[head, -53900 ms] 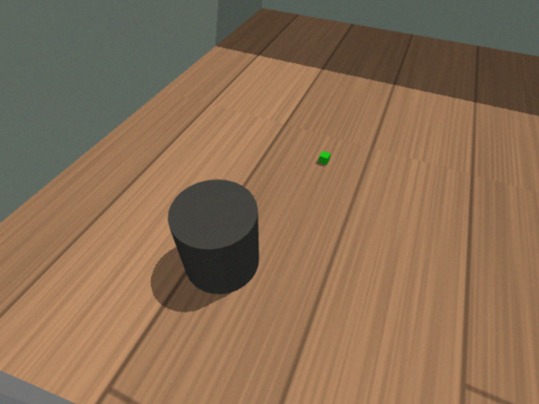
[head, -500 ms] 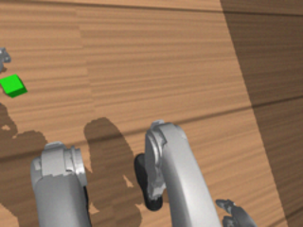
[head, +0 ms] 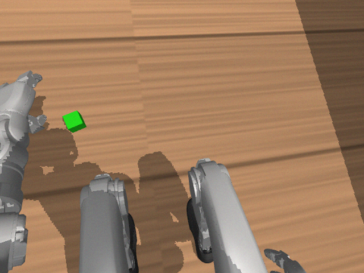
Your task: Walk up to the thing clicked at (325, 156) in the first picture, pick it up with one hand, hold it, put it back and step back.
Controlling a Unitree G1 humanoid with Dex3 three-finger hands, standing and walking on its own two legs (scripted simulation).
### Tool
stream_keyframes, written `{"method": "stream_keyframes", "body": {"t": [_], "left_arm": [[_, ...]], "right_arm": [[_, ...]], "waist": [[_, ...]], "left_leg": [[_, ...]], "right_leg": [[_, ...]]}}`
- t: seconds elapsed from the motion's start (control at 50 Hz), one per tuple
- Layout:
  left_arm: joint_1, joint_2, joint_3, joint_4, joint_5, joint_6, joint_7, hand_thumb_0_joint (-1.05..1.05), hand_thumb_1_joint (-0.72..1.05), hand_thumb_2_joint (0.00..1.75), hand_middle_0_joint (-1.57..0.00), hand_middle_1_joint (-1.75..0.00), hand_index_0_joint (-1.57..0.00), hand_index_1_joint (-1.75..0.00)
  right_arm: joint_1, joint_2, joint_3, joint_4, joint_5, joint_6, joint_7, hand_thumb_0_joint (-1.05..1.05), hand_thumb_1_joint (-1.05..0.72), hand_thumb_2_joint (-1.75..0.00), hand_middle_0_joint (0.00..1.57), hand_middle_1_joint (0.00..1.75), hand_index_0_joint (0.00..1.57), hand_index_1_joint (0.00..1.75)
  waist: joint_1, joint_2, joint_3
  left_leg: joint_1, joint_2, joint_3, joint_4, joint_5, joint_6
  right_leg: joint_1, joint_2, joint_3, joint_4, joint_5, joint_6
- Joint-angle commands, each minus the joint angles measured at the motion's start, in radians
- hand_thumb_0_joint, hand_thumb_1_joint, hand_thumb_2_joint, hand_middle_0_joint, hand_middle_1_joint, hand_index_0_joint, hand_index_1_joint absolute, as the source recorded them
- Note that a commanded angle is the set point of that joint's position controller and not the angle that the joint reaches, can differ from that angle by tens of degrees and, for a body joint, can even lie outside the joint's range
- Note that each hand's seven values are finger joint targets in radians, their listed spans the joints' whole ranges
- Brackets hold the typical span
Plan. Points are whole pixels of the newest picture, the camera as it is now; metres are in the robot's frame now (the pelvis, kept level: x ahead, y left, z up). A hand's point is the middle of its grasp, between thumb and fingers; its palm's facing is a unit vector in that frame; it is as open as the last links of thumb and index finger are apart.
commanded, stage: home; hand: left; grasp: from above
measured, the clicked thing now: (74, 121) +0.52 +0.27 -0.38
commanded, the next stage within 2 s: none
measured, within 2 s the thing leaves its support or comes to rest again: neither
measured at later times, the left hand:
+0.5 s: hand out of the picture +0.28 +0.22 +0.09, palm faces -0.01 -0.92 -0.40, open 7.4 cm
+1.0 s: hand out of the picture +0.22 +0.20 +0.26, palm faces +0.18 -0.96 -0.20, open 7.4 cm
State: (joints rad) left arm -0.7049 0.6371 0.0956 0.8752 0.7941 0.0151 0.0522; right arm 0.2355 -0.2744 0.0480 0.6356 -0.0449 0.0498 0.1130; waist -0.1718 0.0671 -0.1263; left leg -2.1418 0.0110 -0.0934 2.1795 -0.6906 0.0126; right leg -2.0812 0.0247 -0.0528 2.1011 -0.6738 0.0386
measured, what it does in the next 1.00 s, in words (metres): rises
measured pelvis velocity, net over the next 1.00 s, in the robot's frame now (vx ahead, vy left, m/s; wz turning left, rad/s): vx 0.07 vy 0.00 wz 0.12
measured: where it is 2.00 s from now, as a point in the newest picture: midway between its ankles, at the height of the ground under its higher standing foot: (166, 249)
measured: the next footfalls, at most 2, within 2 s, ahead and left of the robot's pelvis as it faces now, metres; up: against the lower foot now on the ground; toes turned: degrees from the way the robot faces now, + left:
none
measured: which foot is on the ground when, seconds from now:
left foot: down 0.00-1.00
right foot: down 0.00-1.00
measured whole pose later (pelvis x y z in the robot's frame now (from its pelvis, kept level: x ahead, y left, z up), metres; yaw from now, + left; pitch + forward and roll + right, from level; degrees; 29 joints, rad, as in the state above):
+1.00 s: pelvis +0.07 +0.00 +0.31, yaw +7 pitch +12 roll -3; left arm 0.51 0.21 0.04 -0.13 -0.07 0.44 0.05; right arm 0.33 -0.22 0.03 0.52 0.03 -0.19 -0.20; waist -0.06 0.05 -0.19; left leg -0.74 0.02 -0.06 1.02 -0.48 0.00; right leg -0.69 0.01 -0.04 0.95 -0.46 0.01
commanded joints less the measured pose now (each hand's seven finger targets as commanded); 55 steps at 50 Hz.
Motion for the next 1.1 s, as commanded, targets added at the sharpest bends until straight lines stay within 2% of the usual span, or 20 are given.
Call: {"method": "stream_keyframes", "body": {"t": [0.0,0.02,0.04,0.06,0.08,0.14,0.18,0.22,0.26,0.28,0.32,0.4,0.46,0.5,0.6,0.72,0.84,0.86,1.02,1.08], "left_arm": [[-0.103,0.218,0.092,-0.416,-0.163,0.004,-0.014,0.0,0.9,0.9,-0.2,-0.3,-0.2,-0.3],[-0.087,0.201,0.096,-0.463,-0.186,0.005,-0.014,0.0,0.9,0.9,-0.2,-0.3,-0.2,-0.3],[-0.057,0.165,0.083,-0.471,-0.206,0.012,-0.014,0.0,0.9,0.9,-0.2,-0.3,-0.2,-0.3],[-0.004,0.105,0.053,-0.463,-0.229,0.018,-0.013,0.0,0.9,0.9,-0.2,-0.3,-0.2,-0.3],[0.027,0.079,0.046,-0.499,-0.254,0.022,-0.01,0.0,0.9,0.9,-0.2,-0.3,-0.2,-0.3],[0.127,0.038,0.037,-0.522,-0.312,0.06,0.0,0.0,0.9,0.9,-0.2,-0.3,-0.2,-0.3],[0.17,0.01,0.025,-0.574,-0.364,0.093,0.002,0.0,0.9,0.9,-0.2,-0.3,-0.2,-0.3],[0.216,-0.047,-0.014,-0.625,-0.419,0.118,0.005,0.0,0.9,0.9,-0.2,-0.3,-0.2,-0.3],[0.27,-0.052,0.004,-0.646,-0.475,0.144,0.011,0.0,0.9,0.9,-0.2,-0.3,-0.2,-0.3],[0.336,-0.096,-0.015,-0.637,-0.506,0.157,0.011,0.0,0.9,0.9,-0.2,-0.3,-0.2,-0.3],[0.377,-0.088,0.008,-0.697,-0.559,0.179,0.02,0.0,0.9,0.9,-0.2,-0.3,-0.2,-0.3],[0.459,-0.126,0.009,-0.773,-0.664,0.215,0.038,0.0,0.9,0.9,-0.2,-0.3,-0.2,-0.3],[0.548,-0.15,0.024,-0.798,-0.71,0.236,0.044,0.0,0.9,0.9,-0.2,-0.3,-0.2,-0.3],[0.656,-0.181,0.026,-0.807,-0.739,0.26,0.047,0.0,0.9,0.9,-0.2,-0.3,-0.2,-0.3],[0.785,-0.247,0.034,-0.889,-0.817,0.326,0.046,0.0,0.9,0.9,-0.2,-0.3,-0.2,-0.3],[0.949,-0.289,0.025,-1.021,-0.862,0.366,0.031,0.0,0.9,0.9,-0.2,-0.3,-0.2,-0.3],[1.13,-0.309,0.014,-1.158,-0.864,0.382,0.017,0.0,0.9,0.9,-0.2,-0.3,-0.2,-0.3],[1.15,-0.32,-0.001,-1.17,-0.864,0.383,0.013,0.0,0.9,0.9,-0.2,-0.3,-0.2,-0.3],[1.19,-0.326,-0.008,-1.182,-0.856,0.387,-0.021,0.0,0.9,0.9,-0.2,-0.3,-0.2,-0.3],[1.176,-0.325,-0.005,-1.169,-0.851,0.382,-0.031,0.0,0.9,0.9,-0.2,-0.3,-0.2,-0.3]], "right_arm": [[0.13,-0.204,-0.109,-0.092,0.025,-0.011,-0.038,0.0,-0.9,-0.9,0.2,0.3,0.2,0.3],[0.119,-0.199,-0.118,-0.101,0.029,-0.014,-0.044,0.0,-0.9,-0.9,0.2,0.3,0.2,0.3],[0.105,-0.196,-0.125,-0.104,0.033,-0.017,-0.05,0.0,-0.9,-0.9,0.2,0.3,0.2,0.3],[0.096,-0.187,-0.125,-0.103,0.036,-0.023,-0.053,0.0,-0.9,-0.9,0.2,0.3,0.2,0.3],[0.085,-0.182,-0.126,-0.11,0.039,-0.029,-0.059,0.0,-0.9,-0.9,0.2,0.3,0.2,0.3],[0.048,-0.177,-0.128,-0.117,0.053,-0.051,-0.078,0.0,-0.9,-0.9,0.2,0.3,0.2,0.3],[0.014,-0.176,-0.13,-0.13,0.061,-0.069,-0.092,0.0,-0.9,-0.9,0.2,0.3,0.2,0.3],[-0.014,-0.168,-0.124,-0.136,0.069,-0.09,-0.107,0.0,-0.9,-0.9,0.2,0.3,0.2,0.3],[-0.04,-0.166,-0.116,-0.139,0.076,-0.11,-0.126,0.0,-0.9,-0.9,0.2,0.3,0.2,0.3],[-0.048,-0.155,-0.112,-0.143,0.078,-0.12,-0.134,0.0,-0.9,-0.9,0.2,0.3,0.2,0.3],[-0.065,-0.149,-0.106,-0.152,0.081,-0.136,-0.15,0.0,-0.9,-0.9,0.2,0.3,0.2,0.3],[-0.086,-0.118,-0.085,-0.178,0.084,-0.168,-0.175,0.0,-0.9,-0.9,0.2,0.3,0.2,0.3],[-0.077,-0.108,-0.079,-0.176,0.083,-0.187,-0.194,0.0,-0.9,-0.9,0.2,0.3,0.2,0.3],[-0.063,-0.095,-0.071,-0.186,0.083,-0.195,-0.207,0.0,-0.9,-0.9,0.2,0.3,0.2,0.3],[-0.041,-0.077,-0.049,-0.205,0.089,-0.216,-0.248,0.0,-0.9,-0.9,0.2,0.3,0.2,0.3],[-0.002,-0.062,-0.041,-0.235,0.084,-0.247,-0.285,0.0,-0.9,-0.9,0.2,0.3,0.2,0.3],[0.019,-0.05,-0.048,-0.269,0.075,-0.282,-0.309,0.0,-0.9,-0.9,0.2,0.3,0.2,0.3],[0.021,-0.046,-0.047,-0.269,0.074,-0.287,-0.311,0.0,-0.9,-0.9,0.2,0.3,0.2,0.3],[0.005,-0.059,-0.06,-0.271,0.059,-0.325,-0.319,0.0,-0.9,-0.9,0.2,0.3,0.2,0.3],[0.004,-0.064,-0.064,-0.262,0.056,-0.34,-0.318,0.0,-0.9,-0.9,0.2,0.3,0.2,0.3]], "waist": [[0.045,0.101,-0.75],[0.058,0.105,-0.781],[0.057,0.108,-0.758],[0.045,0.107,-0.685],[0.048,0.104,-0.657],[0.068,0.123,-0.588],[0.078,0.148,-0.588],[0.06,0.124,-0.564],[0.072,0.115,-0.53],[0.063,0.1,-0.483],[0.068,0.092,-0.486],[0.066,0.069,-0.434],[0.076,0.076,-0.423],[0.085,0.045,-0.403],[0.089,0.014,-0.342],[0.102,0.023,-0.239],[0.117,0.019,-0.196],[0.11,-0.002,-0.188],[0.108,-0.05,-0.075],[0.108,-0.041,-0.08]], "left_leg": [[0.539,-0.013,0.04,-0.331,0.271,0.03],[0.591,-0.011,0.036,-0.355,0.257,0.028],[0.623,-0.008,0.029,-0.38,0.23,0.024],[0.619,-0.007,0.026,-0.412,0.197,0.021],[0.637,-0.007,0.022,-0.449,0.154,0.021],[0.729,0.002,0.005,-0.566,0.076,0.013],[0.817,0.01,-0.019,-0.642,0.034,0.008],[0.859,0.009,-0.027,-0.687,0.026,0.007],[0.91,0.007,-0.043,-0.739,0.011,0.006],[0.919,0.006,-0.037,-0.762,0.017,0.005],[0.977,0.003,-0.027,-0.801,0.036,0.006],[1.041,-0.006,0.001,-0.876,0.059,0.013],[1.136,-0.002,-0.007,-0.94,0.134,0.007],[1.182,-0.004,-0.002,-0.981,0.188,0.008],[1.291,-0.006,0.0,-1.096,0.25,0.006],[1.409,-0.006,0.009,-1.23,0.29,0.002],[1.506,-0.012,0.029,-1.297,0.398,0.002],[1.51,-0.015,0.03,-1.3,0.416,0.003],[1.523,-0.018,0.046,-1.342,0.37,0.011],[1.54,-0.014,0.043,-1.343,0.387,0.007]], "right_leg": [[0.552,0.02,-0.024,-0.33,0.292,-0.074],[0.561,0.018,-0.02,-0.352,0.272,-0.074],[0.546,0.016,-0.019,-0.374,0.243,-0.077],[0.538,0.014,-0.021,-0.398,0.213,-0.079],[0.541,0.012,-0.021,-0.428,0.18,-0.079],[0.563,0.009,-0.016,-0.491,0.126,-0.076],[0.595,0.008,-0.019,-0.523,0.119,-0.07],[0.635,0.007,-0.019,-0.567,0.118,-0.065],[0.668,0.004,-0.014,-0.605,0.109,-0.063],[0.681,0.004,-0.012,-0.634,0.105,-0.063],[0.752,0.002,0.002,-0.693,0.113,-0.063],[0.891,0.002,0.025,-0.815,0.116,-0.061],[0.969,-0.001,0.024,-0.868,0.174,-0.062],[1.05,-0.001,0.023,-0.925,0.215,-0.061],[1.205,0.0,0.019,-1.053,0.269,-0.057],[1.335,0.001,0.01,-1.186,0.309,-0.051],[1.438,0.008,-0.001,-1.273,0.388,-0.05],[1.451,0.009,-0.002,-1.285,0.403,-0.049],[1.453,0.007,-0.011,-1.34,0.354,-0.039],[1.451,0.005,-0.013,-1.327,0.36,-0.042]]}}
